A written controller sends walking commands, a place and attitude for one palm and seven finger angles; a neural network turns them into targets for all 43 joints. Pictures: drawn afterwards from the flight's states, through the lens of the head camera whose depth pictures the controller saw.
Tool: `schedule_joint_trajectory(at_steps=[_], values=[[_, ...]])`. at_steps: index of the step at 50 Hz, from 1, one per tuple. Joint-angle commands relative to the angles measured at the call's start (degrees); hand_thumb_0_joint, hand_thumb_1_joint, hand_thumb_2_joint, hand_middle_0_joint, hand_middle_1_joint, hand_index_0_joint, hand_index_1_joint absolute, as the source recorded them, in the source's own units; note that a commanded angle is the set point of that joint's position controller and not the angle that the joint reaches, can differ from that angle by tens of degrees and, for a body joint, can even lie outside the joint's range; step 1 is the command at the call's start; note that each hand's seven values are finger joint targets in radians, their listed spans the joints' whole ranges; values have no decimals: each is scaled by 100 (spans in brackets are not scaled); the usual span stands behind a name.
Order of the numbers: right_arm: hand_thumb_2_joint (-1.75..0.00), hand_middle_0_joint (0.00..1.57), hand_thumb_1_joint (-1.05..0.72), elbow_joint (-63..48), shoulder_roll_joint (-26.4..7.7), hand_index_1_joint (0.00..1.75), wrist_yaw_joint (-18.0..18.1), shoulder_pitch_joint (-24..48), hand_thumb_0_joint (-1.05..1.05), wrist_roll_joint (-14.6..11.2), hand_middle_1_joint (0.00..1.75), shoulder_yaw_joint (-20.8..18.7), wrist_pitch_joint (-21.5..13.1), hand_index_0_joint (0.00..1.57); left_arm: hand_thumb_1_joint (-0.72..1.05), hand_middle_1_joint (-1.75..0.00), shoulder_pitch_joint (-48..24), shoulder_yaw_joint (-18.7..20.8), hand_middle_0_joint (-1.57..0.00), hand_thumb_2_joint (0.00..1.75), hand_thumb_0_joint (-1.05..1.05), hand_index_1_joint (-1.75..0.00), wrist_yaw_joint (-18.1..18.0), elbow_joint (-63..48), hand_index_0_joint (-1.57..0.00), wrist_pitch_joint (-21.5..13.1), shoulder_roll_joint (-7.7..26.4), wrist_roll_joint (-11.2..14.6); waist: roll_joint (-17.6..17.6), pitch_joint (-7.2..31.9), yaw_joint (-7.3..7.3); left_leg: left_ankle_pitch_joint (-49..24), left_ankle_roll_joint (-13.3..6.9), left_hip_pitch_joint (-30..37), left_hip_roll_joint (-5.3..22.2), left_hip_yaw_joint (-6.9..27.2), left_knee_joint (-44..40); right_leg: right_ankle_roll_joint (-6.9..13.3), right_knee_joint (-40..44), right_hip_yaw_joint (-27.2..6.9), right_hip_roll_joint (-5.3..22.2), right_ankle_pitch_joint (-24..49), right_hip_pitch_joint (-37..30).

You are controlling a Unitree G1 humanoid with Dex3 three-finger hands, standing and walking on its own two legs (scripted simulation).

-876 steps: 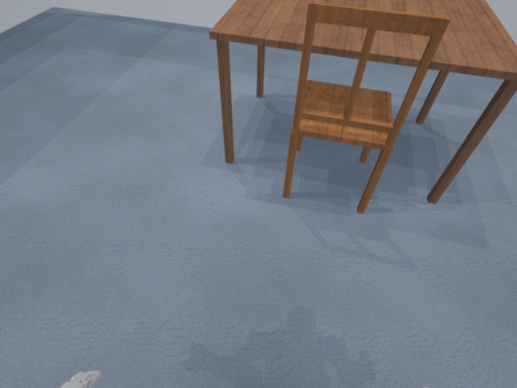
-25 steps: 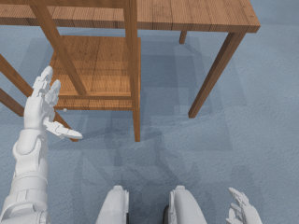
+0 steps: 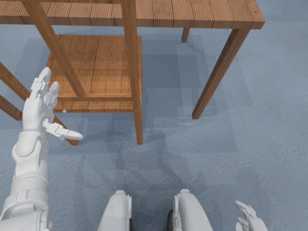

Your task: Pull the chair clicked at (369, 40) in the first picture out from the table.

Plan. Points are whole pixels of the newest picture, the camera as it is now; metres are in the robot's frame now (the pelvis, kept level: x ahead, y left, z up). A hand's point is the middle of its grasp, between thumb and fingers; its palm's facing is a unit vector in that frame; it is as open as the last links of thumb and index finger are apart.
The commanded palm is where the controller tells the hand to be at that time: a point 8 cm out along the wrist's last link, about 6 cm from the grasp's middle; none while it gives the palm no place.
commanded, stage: aim the fingers beside a spindle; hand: left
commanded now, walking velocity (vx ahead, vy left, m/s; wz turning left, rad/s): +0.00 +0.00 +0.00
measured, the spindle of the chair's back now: (62, 61) +0.54 +0.26 +0.05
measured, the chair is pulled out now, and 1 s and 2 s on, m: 0.00 0.00 0.00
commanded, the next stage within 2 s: push the fingers through the gap in 0.28 s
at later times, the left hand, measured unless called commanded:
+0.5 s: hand (64, 109) +0.40 +0.23 +0.03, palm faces +0.06 -1.00 -0.03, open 16.9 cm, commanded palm +0.39 +0.28 +0.04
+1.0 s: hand (66, 93) +0.45 +0.24 +0.04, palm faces +0.06 -1.00 -0.02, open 16.9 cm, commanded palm +0.43 +0.29 +0.04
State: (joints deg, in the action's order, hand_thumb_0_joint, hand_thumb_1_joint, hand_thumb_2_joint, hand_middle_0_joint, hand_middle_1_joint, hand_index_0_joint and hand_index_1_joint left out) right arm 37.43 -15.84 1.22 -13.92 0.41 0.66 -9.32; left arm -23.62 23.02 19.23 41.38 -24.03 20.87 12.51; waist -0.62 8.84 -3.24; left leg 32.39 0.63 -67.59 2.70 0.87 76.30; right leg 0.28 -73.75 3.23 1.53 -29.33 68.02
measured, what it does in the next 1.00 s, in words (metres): stands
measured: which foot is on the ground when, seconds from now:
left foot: down 0.00-1.00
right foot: down 0.00-1.00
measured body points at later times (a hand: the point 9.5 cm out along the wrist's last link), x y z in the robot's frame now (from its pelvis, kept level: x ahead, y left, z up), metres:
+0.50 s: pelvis +0.00 +0.00 +0.00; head +0.13 +0.02 +0.43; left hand +0.39 +0.29 +0.04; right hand +0.13 -0.26 -0.11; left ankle +0.03 +0.12 -0.61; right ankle +0.05 -0.12 -0.61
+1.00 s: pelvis +0.00 +0.00 -0.01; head +0.14 +0.02 +0.42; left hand +0.44 +0.29 +0.04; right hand +0.08 -0.27 -0.12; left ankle +0.03 +0.12 -0.61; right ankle +0.05 -0.12 -0.61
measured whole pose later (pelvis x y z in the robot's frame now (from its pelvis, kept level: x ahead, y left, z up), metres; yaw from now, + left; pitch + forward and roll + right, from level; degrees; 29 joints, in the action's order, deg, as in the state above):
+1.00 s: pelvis +0.00 +0.00 -0.01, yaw +0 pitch +26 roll -2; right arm 38.9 -16.4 0.8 -15.5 0.9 1.1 -8.1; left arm -36.4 25.9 19.8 53.1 -23.8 26.3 9.6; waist -0.8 8.8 -5.5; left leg 32.6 0.5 -70.9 3.0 1.5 77.8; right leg 0.2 -74.4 3.6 1.1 -29.1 70.9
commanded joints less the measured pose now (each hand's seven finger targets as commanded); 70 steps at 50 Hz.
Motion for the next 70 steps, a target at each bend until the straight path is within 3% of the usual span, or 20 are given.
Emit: schedule_joint_trajectory(at_steps=[1, 5, 9, 11, 15, 17, 19, 20, 26, 32, 35, 39, 43, 47, 54, 57, 59, 62, 64, 70], values=[[-90, 20, -90, -507, -936, 30, 102, -322, 0, -4, 30, -391, -247, 20, -50, -8, -1833, 254, -6, 30, 0, -8, -64, -1378, -6, -553, 1474, 44, -476, 2590, 19, -1425, -90, 1594, -262, 137, -1013, 98, 905, -222, -266, 1121, -1521], [-90, 20, -90, -529, -928, 30, 102, -312, 0, -25, 30, -391, -239, 20, -50, -8, -1639, 111, -6, 30, 0, -8, 13, -1214, -6, -468, 1273, 73, -434, 2584, 24, -1516, -90, 1583, -272, 123, -1004, 93, 907, -217, -260, 1241, -1566], [-90, 20, -90, -549, -946, 30, 112, -308, 0, -39, 30, -364, -194, 20, -50, -8, -1658, 175, -6, 30, 0, -8, 9, -969, -6, -334, 1361, 67, -261, 2344, -22, -1355, -119, 1342, -273, 119, -995, 81, 928, -217, -264, 1113, -1520], [-90, 20, -90, -572, -939, 30, 109, -276, 0, -26, 30, -367, -191, 20, -50, -8, -1755, 293, -6, 30, 0, -8, -23, -1176, -6, -393, 1497, 55, -429, 2522, 64, -1422, -96, 1458, -274, 131, -1007, 96, 892, -218, -251, 1143, -1557], [-90, 20, -90, -613, -917, 30, 62, -320, 0, -8, 30, -393, -201, 20, -50, -8, -1516, 230, -6, 30, 0, -8, -47, -1481, -6, -473, 1374, 86, -471, 2830, 92, -1918, -68, 1812, -261, 151, -998, 98, 843, -177, -272, 1563, -1669], [-90, 20, -90, -595, -903, 30, 54, -289, 0, -27, 30, -382, -185, 20, -50, -8, -1409, 112, -6, 30, 0, -8, -17, -1277, -6, -406, 1229, 89, -377, 2533, 36, -1700, -71, 1606, -261, 123, -1022, 86, 895, -180, -270, 1429, -1650], [-90, 20, -90, -566, -925, 30, 82, -283, 0, -38, 30, -373, -184, 20, -50, -8, -1516, 133, -6, 30, 0, -8, -9, -1072, -6, -360, 1261, 76, -181, 2310, -50, -1375, -119, 1325, -270, 107, -993, 73, 938, -214, -280, 1167, -1573], [-90, 20, -90, -524, -938, 30, 107, -273, 0, -39, 30, -373, -179, 20, -50, -8, -1715, 279, -6, 30, 0, -8, -29, -1122, -6, -382, 1462, 59, -238, 2317, -17, -1360, -114, 1292, -262, 102, -992, 76, 936, -238, -252, 1161, -1584], [-90, 20, -90, -405, -937, 30, 122, -368, 0, 1, 30, -373, -233, 20, -50, -8, -2427, 43, -6, 30, 0, -8, -78, -1002, -6, -513, 1349, -47, -544, 2524, -116, -1534, -80, 1673, -251, 182, -954, 101, 872, -184, -256, 1189, -1273], [-90, 20, -90, -375, -983, 30, 113, -466, 0, 16, 30, -352, -155, 20, -50, -8, -2603, 339, -6, 30, 0, -8, -81, -435, -6, -385, 1744, -123, -308, 2624, -111, -1547, -126, 1319, -270, 140, -851, 84, 845, -239, -241, 1316, -1504], [-90, 20, -90, -394, -983, 30, 92, -539, 0, 23, 30, -350, -133, 20, -50, -8, -2800, 393, -6, 30, 0, -8, -62, -492, -6, -383, 1862, -155, -546, 2874, -89, -1766, -114, 1470, -260, 141, -821, 87, 779, -230, -242, 1504, -1495], [-90, 20, -90, -394, -1003, 30, 52, -617, 0, 45, 30, -364, -108, 20, -50, -8, -2761, 460, -6, 30, 0, -8, -7, -463, -6, -419, 1925, -126, -452, 3031, -119, -1961, -126, 1494, -254, 144, -762, 78, 756, -232, -281, 1712, -1607], [-90, 20, -90, -344, -995, 30, 37, -638, 0, 5, 30, -357, -63, 20, -50, -8, -2818, 352, -6, 30, 0, -8, 59, -165, -6, -349, 1824, -128, -417, 2686, -174, -1719, -127, 1306, -251, 116, -797, 68, 843, -249, -275, 1536, -1515], [-90, 20, -90, -287, -1028, 30, 56, -692, 0, 28, 30, -346, -53, 20, -50, -8, -3228, 536, -6, 30, 0, -8, 27, -39, -6, -382, 2111, -191, -358, 2700, -214, -1548, -155, 1168, -239, 136, -776, 63, 842, -263, -276, 1347, -1474], [-90, 20, -90, -195, -1096, 30, 37, -830, 0, 72, 30, -337, -43, 20, -50, -8, -3796, 539, -6, 30, 0, -8, 22, 245, -6, -490, 2314, -304, -625, 2867, -309, -1600, -140, 1389, -224, 237, -755, 96, 769, -191, -300, 1241, -1155], [-90, 20, -90, -183, -1099, 30, 32, -842, 0, 59, 30, -329, -5, 20, -50, -8, -4006, 345, -6, 30, 0, -8, 33, 454, -6, -425, 2181, -392, -763, 2753, -383, -1518, -123, 1469, -201, 277, -773, 98, 776, -142, -290, 1100, -879], [-90, 20, -90, -183, -1144, 30, 34, -912, 0, 83, 30, -325, 17, 20, -50, -8, -4121, 542, -6, 30, 0, -8, -8, 482, -6, -415, 2447, -410, -767, 2924, -362, -1642, -124, 1492, -203, 308, -743, 109, 725, -138, -296, 1177, -927], [-90, 20, -90, -189, -1111, 30, 3, -926, 0, 91, 30, -312, 57, 20, -50, -8, -4125, 437, -6, 30, 0, -8, -40, 623, -6, -378, 2296, -448, -851, 2920, -398, -1790, -104, 1608, -186, 329, -726, 103, 731, -105, -300, 1248, -815], [-90, 20, -90, -173, -1154, 30, 4, -983, 0, 105, 30, -308, 94, 20, -50, -8, -4281, 574, -6, 30, 0, -8, -82, 669, -6, -386, 2522, -493, -800, 2945, -432, -1733, -113, 1542, -174, 353, -702, 101, 702, -108, -307, 1195, -780], [-90, 20, -90, -154, -1168, 30, -18, -1071, 0, 135, 30, -293, 176, 20, -50, -8, -4666, 517, -6, 30, 0, -8, -178, 751, -6, -383, 2567, -633, -991, 3056, -511, -1877, -77, 1753, -138, 451, -707, 114, 666, -40, -307, 1180, -554]])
